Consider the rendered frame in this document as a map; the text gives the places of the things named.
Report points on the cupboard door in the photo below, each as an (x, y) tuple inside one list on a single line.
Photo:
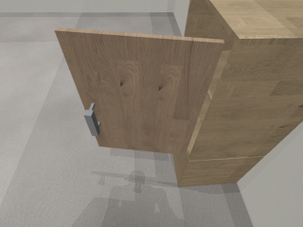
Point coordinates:
[(148, 89)]

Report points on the handle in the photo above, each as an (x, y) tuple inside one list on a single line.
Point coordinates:
[(91, 120)]

